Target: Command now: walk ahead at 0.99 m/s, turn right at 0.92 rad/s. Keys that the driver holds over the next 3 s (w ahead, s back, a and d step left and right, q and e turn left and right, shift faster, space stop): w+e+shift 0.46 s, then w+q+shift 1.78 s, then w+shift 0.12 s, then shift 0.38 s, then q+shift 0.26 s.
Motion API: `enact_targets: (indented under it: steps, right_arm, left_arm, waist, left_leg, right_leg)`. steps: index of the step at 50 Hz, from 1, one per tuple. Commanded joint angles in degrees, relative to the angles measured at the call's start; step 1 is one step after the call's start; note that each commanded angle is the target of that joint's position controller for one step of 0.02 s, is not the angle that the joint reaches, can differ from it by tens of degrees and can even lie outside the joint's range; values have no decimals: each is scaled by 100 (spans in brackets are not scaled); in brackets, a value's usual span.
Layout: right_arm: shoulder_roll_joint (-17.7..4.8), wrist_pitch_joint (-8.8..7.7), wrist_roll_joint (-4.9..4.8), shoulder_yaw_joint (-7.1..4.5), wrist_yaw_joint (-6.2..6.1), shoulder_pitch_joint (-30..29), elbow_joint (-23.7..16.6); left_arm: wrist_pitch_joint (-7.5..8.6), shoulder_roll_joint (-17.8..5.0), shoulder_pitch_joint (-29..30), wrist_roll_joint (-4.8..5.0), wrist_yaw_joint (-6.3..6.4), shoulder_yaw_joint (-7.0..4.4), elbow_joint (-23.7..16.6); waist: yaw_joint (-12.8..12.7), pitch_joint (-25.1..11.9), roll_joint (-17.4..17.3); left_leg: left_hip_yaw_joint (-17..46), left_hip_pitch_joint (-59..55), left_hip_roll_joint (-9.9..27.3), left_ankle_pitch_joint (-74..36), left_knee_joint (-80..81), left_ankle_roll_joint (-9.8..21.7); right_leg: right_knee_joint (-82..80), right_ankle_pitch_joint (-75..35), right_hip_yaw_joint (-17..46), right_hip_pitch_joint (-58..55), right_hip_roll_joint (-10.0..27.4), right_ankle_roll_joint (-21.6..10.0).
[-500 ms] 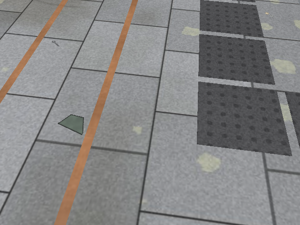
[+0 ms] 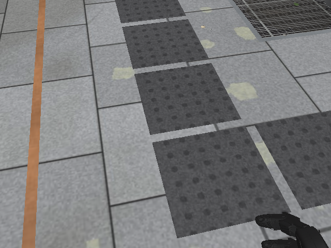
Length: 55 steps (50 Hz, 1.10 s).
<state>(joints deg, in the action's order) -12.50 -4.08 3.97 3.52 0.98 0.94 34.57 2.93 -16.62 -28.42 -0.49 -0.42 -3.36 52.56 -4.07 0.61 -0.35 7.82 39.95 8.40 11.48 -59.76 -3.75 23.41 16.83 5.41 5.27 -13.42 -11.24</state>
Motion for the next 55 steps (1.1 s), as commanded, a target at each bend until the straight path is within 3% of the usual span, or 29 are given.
enact_targets:
  steps: [1,4,6,7,8,9,10,11,12,13,14,17,21,24,27,29,31,32,33,34,35,37,41,45,49,52,53,54,55]
  right_arm:
    - [-557,40,-173,-120,35,-571,-442]
    - [-648,-9,-257,-155,6,-774,-570]
    - [-909,-56,-246,-267,-56,-361,-471]
    - [-1214,-80,-270,-404,-122,283,-287]
    - [-1480,-109,-299,-547,-202,1408,-25]
    - [-1856,-136,-210,-737,-321,2794,279]
    - [-2248,-142,58,-853,-370,3328,413]
    - [-2308,-87,20,-919,-289,2507,325]
    - [-1564,-41,-32,-819,-249,1738,138]
    - [-1192,-11,-81,-736,-226,1543,190]
    - [-1054,-5,-64,-702,-212,1620,335]
    - [-707,-155,-199,-604,-134,2163,925]
    - [-828,-346,-230,-627,-60,1931,1060]
    - [-848,-373,-211,-616,-80,2406,1316]
    - [-1297,-320,-202,-650,-110,2791,1551]
    - [-1748,-176,-243,-702,-197,2807,1639]
    - [-1812,-58,-316,-688,-215,2530,1624]
    - [-926,-58,-233,-542,-100,2885,1445]
    - [-834,-86,-589,-538,-104,3253,1159]
    - [-1292,-90,-541,-660,-156,2297,1026]
    - [-1051,-103,-533,-620,-113,2153,999]
    - [-744,65,-406,-582,-14,2390,1301]
    - [-511,382,-306,-635,155,2011,1313]
    - [-357,333,-375,-529,241,912,833]
    - [-503,278,-326,-475,369,466,618]
    - [-1087,355,-316,-678,316,2208,1072]
    - [-1380,373,-295,-841,231,3488,1448]
    - [-1616,358,-394,-1007,105,4027,1637]
    - [-1882,412,-449,-1070,21,3410,1674]
  left_arm:
    - [213,-987,380,86,-6,-279,-510]
    - [186,-1129,190,81,-39,-367,-478]
    - [188,-1236,372,57,0,-409,-541]
    - [202,-1398,498,12,-5,-441,-576]
    - [228,-1593,868,-13,-31,-478,-653]
    - [311,-1251,1199,-38,-36,-390,-797]
    - [347,-175,1151,87,-19,-116,-1097]
    - [290,-272,671,209,-26,3,-1350]
    - [153,-687,1081,44,4,-42,-1145]
    - [82,-767,1359,-62,-69,-67,-1160]
    - [12,-729,1580,-121,-158,-73,-1190]
    - [-200,-270,2037,-183,-363,80,-1584]
    - [-285,-254,2674,-137,-462,201,-2076]
    - [-259,-274,3383,-167,-554,277,-2219]
    - [-142,-204,3491,-195,-528,362,-2143]
    - [-96,-558,2714,-281,-391,243,-1874]
    - [-53,-1011,515,-333,-167,-10,-1142]
    - [-31,-1527,357,-406,-37,-131,-997]
    - [-14,-1720,422,-381,-1,-205,-1203]
    - [14,-1355,569,-270,30,-209,-1072]
    - [100,-1061,866,-243,33,-123,-925]
    - [256,-577,1255,-220,28,-28,-815]
    - [487,-183,1148,-7,-2,62,-497]
    - [574,-144,927,-56,-18,103,-341]
    - [554,-589,698,-5,184,93,-272]
    - [310,-1175,1138,-95,391,-66,-498]
    - [202,-1275,1547,-155,385,-111,-647]
    - [125,-1140,1781,-145,263,-126,-641]
    - [249,-115,1867,-289,128,161,-943]
  waist:
    - [32,683,-66]
    - [-245,287,299]
    - [-21,-68,375]
    - [313,-549,362]
    - [1049,-1110,344]
    - [1686,-1753,109]
    - [1506,-2180,-1554]
    - [797,-2361,-2552]
    - [800,-1398,-1314]
    - [762,-818,-616]
    - [727,-545,-295]
    - [558,-17,-539]
    - [272,344,-470]
    - [490,818,-37]
    - [406,841,-238]
    - [-156,192,-559]
    - [-1239,-877,-678]
    - [-589,-1550,591]
    - [-323,-2648,1071]
    - [-471,-1706,58]
    - [-151,-660,145]
    - [354,3,-82]
    - [597,459,120]
    - [522,710,335]
    - [609,574,256]
    - [1632,-442,735]
    - [2242,-873,669]
    - [2460,-840,-25]
    - [1607,-136,-1478]
  left_leg:
    - [-811,-1050,-314,-1259,1710,-70]
    - [-834,-1325,-641,-1661,2611,91]
    - [-720,-2108,-879,-1348,3120,184]
    - [-670,-2850,-1019,-856,3062,252]
    - [-663,-4047,-916,-474,3023,315]
    - [-107,-5507,-220,691,2740,444]
    - [2186,-6707,1439,2829,3438,667]
    - [4629,-6426,1942,3656,4583,1061]
    - [3671,-5532,1574,4082,4624,1041]
    - [2546,-4788,1311,2993,4519,987]
    - [1769,-4334,1079,2005,4534,899]
    - [400,-3759,858,524,4741,743]
    - [-1085,-3201,685,-941,5205,622]
    - [-1928,-3242,280,-1976,5530,532]
    - [-2049,-3548,550,-4625,5600,738]
    - [-2035,-4051,758,-7005,4090,894]
    - [-1805,-3067,573,-6153,1046,943]
    - [-1501,-1578,-216,544,-1215,930]
    - [-471,-146,-856,1654,-2878,918]
    - [-250,304,-544,750,-2721,963]
    - [-396,314,-374,408,-2290,941]
    - [-329,-332,-49,151,-1705,854]
    - [-438,-20,99,-242,-1276,764]
    - [-1114,98,-135,-1423,-37,866]
    - [-1970,-876,-816,-1996,1665,1194]
    - [-1990,-2811,-1396,-1089,1673,1476]
    - [-1571,-4055,-1364,-592,1767,1748]
    - [-1010,-4856,-1135,-432,2411,2096]
    - [132,-5135,-692,-1554,1950,2300]
  right_leg:
    - [-1411,-1623,1544,1663,1086,-502]
    - [-982,-2924,1677,638,1265,-263]
    - [-332,-3857,1771,212,1308,-5]
    - [462,-4555,1776,35,1304,135]
    - [1707,-4577,1687,354,1187,247]
    - [3363,-3587,1411,1230,957,311]
    - [5169,1123,777,2960,361,375]
    - [5898,1039,408,3829,590,367]
    - [5927,308,202,4044,1098,365]
    - [5640,-73,25,3944,1317,434]
    - [5463,-132,-24,3821,1489,493]
    - [5360,-242,-63,4052,1869,557]
    - [4605,-1237,-305,4039,1942,590]
    - [3136,-1653,-947,3689,1651,435]
    - [1965,-1456,-1280,2458,1105,123]
    - [1646,-620,-1349,1295,671,-3]
    - [857,-569,-668,-1367,1043,-224]
    - [1054,367,1051,-2745,2707,-118]
    - [62,854,3836,-3561,3999,-504]
    - [-392,627,3058,-2634,3557,-250]
    - [-596,149,2254,-1587,3367,-210]
    - [-1062,-358,1012,-205,2847,99]
    - [-1631,-1213,-413,203,2401,576]
    - [-1756,-3155,-1673,241,2042,854]
    - [-1360,-6314,-2196,-447,2186,1135]
    - [984,-8607,-2075,-730,2554,1194]
    - [2699,-8193,-1885,-113,2626,1110]
    - [5283,-4470,-1940,807,1902,1049]
    - [7441,1115,-1508,3057,893,1096]
